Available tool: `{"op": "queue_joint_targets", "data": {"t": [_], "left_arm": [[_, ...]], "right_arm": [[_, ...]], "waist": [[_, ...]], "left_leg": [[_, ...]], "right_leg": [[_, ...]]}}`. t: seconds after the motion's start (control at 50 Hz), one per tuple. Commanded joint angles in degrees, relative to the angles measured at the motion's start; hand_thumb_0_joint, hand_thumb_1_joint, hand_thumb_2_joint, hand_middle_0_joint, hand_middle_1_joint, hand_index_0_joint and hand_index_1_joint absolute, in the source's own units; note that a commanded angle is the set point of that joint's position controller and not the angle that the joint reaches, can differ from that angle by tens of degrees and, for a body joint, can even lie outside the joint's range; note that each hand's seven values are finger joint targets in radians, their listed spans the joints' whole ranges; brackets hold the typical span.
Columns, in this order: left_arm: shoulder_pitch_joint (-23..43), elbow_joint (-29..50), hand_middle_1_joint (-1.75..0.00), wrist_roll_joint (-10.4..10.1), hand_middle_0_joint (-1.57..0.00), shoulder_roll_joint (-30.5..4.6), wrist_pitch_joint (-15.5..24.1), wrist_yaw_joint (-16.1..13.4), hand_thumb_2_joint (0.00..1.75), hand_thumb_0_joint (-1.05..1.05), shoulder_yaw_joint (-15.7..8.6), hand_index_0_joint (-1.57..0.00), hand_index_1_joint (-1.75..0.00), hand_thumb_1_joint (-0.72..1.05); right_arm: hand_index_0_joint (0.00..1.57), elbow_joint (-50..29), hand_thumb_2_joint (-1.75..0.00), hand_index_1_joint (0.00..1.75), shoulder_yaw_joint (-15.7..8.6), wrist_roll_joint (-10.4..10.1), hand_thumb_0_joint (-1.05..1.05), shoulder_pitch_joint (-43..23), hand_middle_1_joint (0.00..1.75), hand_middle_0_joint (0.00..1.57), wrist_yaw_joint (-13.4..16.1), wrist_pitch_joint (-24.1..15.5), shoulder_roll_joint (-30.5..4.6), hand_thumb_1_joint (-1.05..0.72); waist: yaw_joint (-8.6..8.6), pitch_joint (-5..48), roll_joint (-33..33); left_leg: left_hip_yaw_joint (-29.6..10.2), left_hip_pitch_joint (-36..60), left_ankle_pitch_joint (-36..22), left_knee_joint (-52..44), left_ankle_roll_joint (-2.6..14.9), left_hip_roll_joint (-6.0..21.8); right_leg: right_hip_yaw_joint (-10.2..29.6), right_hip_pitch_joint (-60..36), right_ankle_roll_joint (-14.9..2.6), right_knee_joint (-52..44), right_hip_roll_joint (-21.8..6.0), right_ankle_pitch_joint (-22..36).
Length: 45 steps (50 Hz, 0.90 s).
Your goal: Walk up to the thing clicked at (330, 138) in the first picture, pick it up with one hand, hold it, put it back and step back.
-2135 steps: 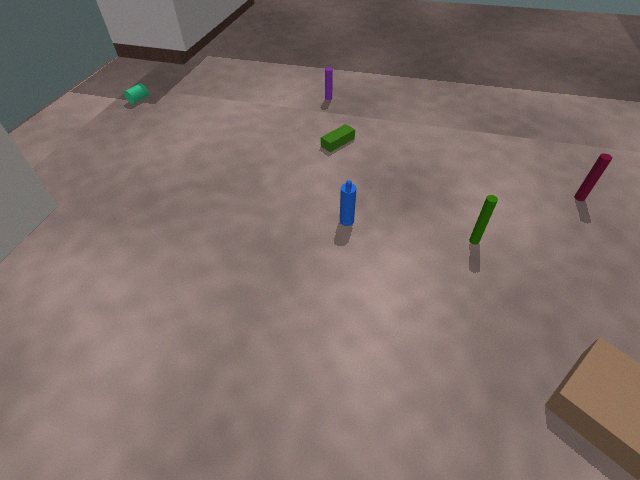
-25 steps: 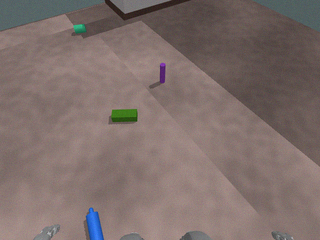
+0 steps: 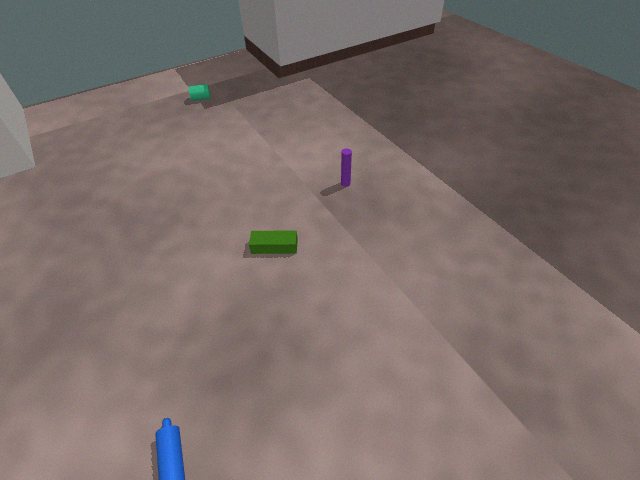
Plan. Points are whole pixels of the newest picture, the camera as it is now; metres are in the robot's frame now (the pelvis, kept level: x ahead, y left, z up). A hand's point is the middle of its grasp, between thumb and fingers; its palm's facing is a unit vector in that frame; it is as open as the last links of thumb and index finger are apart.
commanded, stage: step back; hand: left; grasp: from above
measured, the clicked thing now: (273, 242) +1.13 +0.26 -0.73
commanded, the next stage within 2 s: stand in 0.78 s
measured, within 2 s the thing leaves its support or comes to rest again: neither
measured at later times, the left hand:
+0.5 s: hand out of the picture +0.11 +0.28 -0.15, palm faces +0.03 -0.93 -0.36, open 7.4 cm
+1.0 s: hand out of the picture +0.15 +0.27 -0.14, palm faces -0.02 -0.94 -0.34, open 7.4 cm
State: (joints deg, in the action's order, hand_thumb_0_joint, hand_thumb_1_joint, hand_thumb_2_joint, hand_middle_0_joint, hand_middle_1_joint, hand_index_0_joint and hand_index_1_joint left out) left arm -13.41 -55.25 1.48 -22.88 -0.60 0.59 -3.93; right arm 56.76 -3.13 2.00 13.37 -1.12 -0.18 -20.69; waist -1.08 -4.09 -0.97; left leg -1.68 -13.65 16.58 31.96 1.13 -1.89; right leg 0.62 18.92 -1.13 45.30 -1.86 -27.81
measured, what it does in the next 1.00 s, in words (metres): steps on the spot: left foot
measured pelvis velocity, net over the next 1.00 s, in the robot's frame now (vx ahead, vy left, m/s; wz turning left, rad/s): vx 0.05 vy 0.02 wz -0.01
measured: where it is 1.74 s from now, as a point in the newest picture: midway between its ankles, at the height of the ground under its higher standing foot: outside the picture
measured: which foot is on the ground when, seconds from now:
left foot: down 0.00-0.14, up 0.16-0.36, down 0.38-1.00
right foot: down 0.00-1.00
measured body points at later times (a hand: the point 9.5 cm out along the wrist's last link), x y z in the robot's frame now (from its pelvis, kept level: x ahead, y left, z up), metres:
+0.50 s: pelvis +0.04 +0.01 +0.00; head +0.06 +0.02 +0.45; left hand +0.10 +0.33 -0.13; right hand +0.13 -0.30 -0.12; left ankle +0.08 +0.14 -0.73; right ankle +0.03 -0.12 -0.73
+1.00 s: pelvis +0.05 +0.02 +0.02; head +0.07 +0.02 +0.47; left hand +0.15 +0.32 -0.11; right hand +0.16 -0.28 -0.11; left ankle +0.08 +0.14 -0.73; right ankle +0.03 -0.12 -0.73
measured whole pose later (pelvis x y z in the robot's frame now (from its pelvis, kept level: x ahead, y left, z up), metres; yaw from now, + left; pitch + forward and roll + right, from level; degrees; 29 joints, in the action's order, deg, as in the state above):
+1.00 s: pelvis +0.05 +0.02 +0.02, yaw -1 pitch -2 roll +0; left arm -4.0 -64.1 0.3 -20.0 1.3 0.1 -0.5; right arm 64.3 -0.6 0.2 1.6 -0.4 -1.0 -19.6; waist -0.3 -4.0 0.1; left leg 2.3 -9.6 9.3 21.2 -0.5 1.7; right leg 0.3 4.4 1.5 20.1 -1.4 -13.5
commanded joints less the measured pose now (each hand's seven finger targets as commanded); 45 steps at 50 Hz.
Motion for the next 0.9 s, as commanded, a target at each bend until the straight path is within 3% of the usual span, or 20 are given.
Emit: {"op": "queue_joint_targets", "data": {"t": [0.0, 0.06, 0.08, 0.1, 0.12, 0.14, 0.2, 0.28, 0.32, 0.34, 0.36, 0.38, 0.4, 0.42, 0.48, 0.52, 0.66, 0.72, 0.78, 0.88], "left_arm": [[3.47, 4.48, -0.3, -0.34, -0.2, -10.59, 2.84, 0.16, 0.9, 0.0, -2.24, -0.2, -0.3, 0.9], [-1.39, 1.52, -0.3, -0.02, -0.2, -8.64, 3.52, -0.29, 0.9, 0.0, -2.46, -0.2, -0.3, 0.9], [-2.33, 0.87, -0.3, 0.49, -0.2, -9.86, 3.83, -0.75, 0.9, 0.0, -3.05, -0.2, -0.3, 0.9], [-4.01, 0.74, -0.3, 1.16, -0.2, -14.11, 4.1, -1.26, 0.9, 0.0, -4.11, -0.2, -0.3, 0.9], [-3.32, 1.08, -0.3, 1.09, -0.2, -18.61, 4.18, -1.24, 0.9, 0.0, -4.9, -0.2, -0.3, 0.9], [0.61, 3.14, -0.3, 1.07, -0.2, -18.72, 4.33, -1.23, 0.9, 0.0, -5.04, -0.2, -0.3, 0.9], [4.46, 4.11, -0.3, 0.61, -0.2, -14.19, 4.86, -1.35, 0.9, 0.0, -3.89, -0.2, -0.3, 0.9], [5.58, 3.88, -0.3, 0.38, -0.2, -13.48, 4.48, -0.9, 0.9, 0.0, -2.92, -0.2, -0.3, 0.9], [6.07, 3.93, -0.3, -0.54, -0.2, -12.63, 3.72, -0.89, 0.9, 0.0, -2.11, -0.2, -0.3, 0.9], [5.31, 3.97, -0.3, -0.86, -0.2, -11.17, 3.36, -0.93, 0.9, 0.0, -1.43, -0.2, -0.3, 0.9], [4.5, 4.21, -0.3, -1.13, -0.2, -9.55, 3.17, -0.98, 0.9, 0.0, -0.66, -0.2, -0.3, 0.9], [3.99, 4.42, -0.3, -1.78, -0.2, -7.61, 2.73, -0.95, 0.9, 0.0, -0.03, -0.2, -0.3, 0.9], [4.31, 3.06, -0.3, -2.11, -0.2, -9.04, 1.92, -1.18, 0.9, 0.0, -0.57, -0.2, -0.3, 0.9], [4.29, 2.22, -0.3, -1.56, -0.2, -9.48, 1.83, -1.22, 0.9, 0.0, -0.44, -0.2, -0.3, 0.9], [2.53, -0.4, -0.3, -1.09, -0.2, -10.26, 2.65, -1.27, 0.9, 0.0, -0.3, -0.2, -0.3, 0.9], [5.47, -0.61, -0.3, -1.13, -0.2, -11.74, 2.97, -1.11, 0.9, 0.0, -0.6, -0.2, -0.3, 0.9], [7.63, -3.09, -0.3, -1.01, -0.2, -10.76, 3.21, -1.4, 0.9, 0.0, 0.07, -0.2, -0.3, 0.9], [8.33, -3.42, -0.3, -0.98, -0.2, -10.45, 3.1, -1.41, 0.9, 0.0, 0.1, -0.2, -0.3, 0.9], [8.79, -4.7, -0.3, -1.45, -0.2, -8.47, 3.03, -1.16, 0.9, 0.0, 1.12, -0.2, -0.3, 0.9], [9.92, -5.78, -0.3, -1.21, -0.2, -9.06, 2.99, -1.22, 0.9, 0.0, 1.35, -0.2, -0.3, 0.9]], "right_arm": [[0.2, -5.06, -0.9, 0.3, -3.65, 0.38, 0.0, -3.81, 0.3, 0.2, 0.98, -2.56, -15.77, -0.9], [0.2, -5.56, -0.9, 0.3, -2.96, -0.24, 0.0, -6.74, 0.3, 0.2, 0.49, -1.11, -14.02, -0.9], [0.2, -5.65, -0.9, 0.3, -2.12, -0.67, 0.0, -5.32, 0.3, 0.2, 0.59, -0.8, -11.43, -0.9], [0.2, -6.97, -0.9, 0.3, -1.37, -0.94, 0.0, -6.6, 0.3, 0.2, 0.66, -0.73, -8.77, -0.9], [0.2, -6.72, -0.9, 0.3, -1.83, -0.47, 0.0, -6.95, 0.3, 0.2, 1.3, -0.4, -10.01, -0.9], [0.2, -5.83, -0.9, 0.3, -2.68, -0.42, 0.0, -5.53, 0.3, 0.2, 1.47, -0.63, -13.01, -0.9], [0.2, -3.38, -0.9, 0.3, -2.64, -0.67, 0.0, -1.21, 0.3, 0.2, 0.99, -1.29, -11.95, -0.9], [0.2, -2.91, -0.9, 0.3, -2.06, -0.36, 0.0, -1.17, 0.3, 0.2, 0.5, -1.81, -9.81, -0.9], [0.2, -1.87, -0.9, 0.3, -2.26, -0.12, 0.0, -0.4, 0.3, 0.2, 0.95, -2.27, -9.02, -0.9], [0.2, -1.46, -0.9, 0.3, -2.46, -0.07, 0.0, -0.33, 0.3, 0.2, 1.34, -2.42, -9.64, -0.9], [0.2, -1.67, -0.9, 0.3, -2.82, 0.25, 0.0, -0.68, 0.3, 0.2, 1.66, -2.6, -11.3, -0.9], [0.2, -2.61, -0.9, 0.3, -2.83, 0.34, 0.0, -2.6, 0.3, 0.2, 1.98, -2.84, -13.85, -0.9], [0.2, -3.18, -0.9, 0.3, -2.96, -0.46, 0.0, -5.12, 0.3, 0.2, 1.92, -2.63, -16.58, -0.9], [0.2, -2.97, -0.9, 0.3, -2.94, -0.36, 0.0, -7.28, 0.3, 0.2, 1.73, -2.32, -16.39, -0.9], [0.2, -2.59, -0.9, 0.3, -1.32, -0.8, 0.0, -10.73, 0.3, 0.2, 1.69, -1.7, -12.89, -0.9], [0.2, -1.43, -0.9, 0.3, -0.7, -1.03, 0.0, -10.76, 0.3, 0.2, 1.71, -1.77, -11.32, -0.9], [0.2, 1.23, -0.9, 0.3, -0.67, -1.33, 0.0, -13.37, 0.3, 0.2, 1.6, -1.78, -10.93, -0.9], [0.2, 2.08, -0.9, 0.3, -0.56, -1.22, 0.0, -14.2, 0.3, 0.2, 1.55, -1.66, -10.53, -0.9], [0.2, 2.95, -0.9, 0.3, -0.33, -1.58, 0.0, -13.82, 0.3, 0.2, 1.28, -2.08, -11.49, -0.9], [0.2, 3.74, -0.9, 0.3, 0.09, -1.67, 0.0, -14.51, 0.3, 0.2, 1.21, -2.18, -10.83, -0.9]], "waist": [[1.37, 0.33, 8.85], [-1.61, 2.34, 9.97], [-2.28, 3.13, 5.45], [-3.77, 2.21, -4.54], [-3.89, -0.79, -7.9], [-2.36, -3.67, -4.57], [-0.16, -2.66, -2.92], [0.07, 2.03, -8.62], [1.22, 4.12, -6.86], [1.49, 5.37, -4.64], [1.29, 7.24, -1.03], [0.6, 8.73, 5.04], [0.13, 8.14, 6.59], [-0.19, 7.22, 6.55], [-1.3, 5.65, 7.6], [0.19, 5.37, 4.51], [0.69, 8.12, 1.09], [0.65, 8.18, 0.81], [0.8, 9.13, 2.06], [0.77, 8.95, 1.48]], "left_leg": [[-17.5, 1.06, 13.88, -15.57, 9.12, 14.49], [-9.53, -6.65, 9.97, -8.42, 5.67, 10.78], [-7.06, -11.28, 9.11, -2.6, 3.42, 8.43], [-3.5, -22.28, 13.45, 8.72, 0.42, 1.65], [-3.68, -21.52, 16.95, 18.47, -0.33, -0.43], [-6.84, -20.35, 15.39, 22.41, -0.59, 2.11], [-6.72, -15.34, 8.58, 20.24, -0.77, 3.97], [1.49, -5.88, 6.66, 5.63, -1.37, 3.68], [4.88, 1.38, -3.45, -4.24, -1.23, 1.78], [3.5, 4.78, -10.04, -7.04, -0.4, 2.09], [-1.82, 8.35, -16.32, -6.62, 1.33, 6.55], [-12.66, 7.85, -14.72, -9.95, 4.65, 14.8], [-15.73, 0.23, -10.17, -10.63, 9.85, 19.14], [-14.64, -1.19, -8.51, -10.18, 10.24, 18.85], [-6.63, -3.93, -8.54, -6.61, 3.31, 12.27], [-3.37, -1.38, -8.71, -6.02, 0.95, 9.2], [-1.27, 5.63, -17.35, -6.65, 1.51, 10.05], [-0.61, 6.01, -16.41, -7.97, 1.11, 9.91], [-2.45, 9.28, -22.95, -10.18, 1.09, 10.65], [-2.03, 11.28, -23.82, -11.47, 0.5, 10.54]], "right_leg": [[0.44, 5.11, -0.25, -3.39, -0.6, 0.81], [-3.29, -11.11, -0.48, -19.49, 2.88, 9.03], [-0.27, -17.76, -0.97, -22.0, 2.33, 9.82], [18.24, -20.38, -4.82, -27.82, -7.57, -2.85], [31.71, -11.32, -9.77, -35.14, -19.05, -18.61], [34.05, -7.37, -14.19, -35.05, -22.63, -16.34], [19.21, -5.62, -10.59, -31.3, -15.9, -1.78], [8.72, -6.03, -8.65, -24.68, -12.14, 19.76], [4.48, -5.3, -6.4, -16.81, -9.78, 31.8], [3.07, -4.98, -4.3, -13.15, -7.95, 35.07], [1.83, -2.39, -2.33, -9.94, -5.68, 32.7], [0.48, 0.05, 0.12, -7.08, -1.35, 21.93], [-1.06, -4.94, 0.28, -6.66, 0.97, 5.26], [-0.39, -7.07, -0.17, -8.82, 0.46, 1.86], [3.35, -10.78, -1.14, -17.83, -2.06, 15.9], [6.18, -9.63, -1.79, -19.29, -4.35, 22.12], [5.07, -10.7, -0.72, -22.16, -4.29, 29.45], [5.17, -11.21, -0.49, -22.86, -4.56, 29.59], [4.14, -12.27, 0.63, -24.42, -4.68, 30.25], [3.76, -13.13, 0.91, -26.94, -5.37, 30.76]]}}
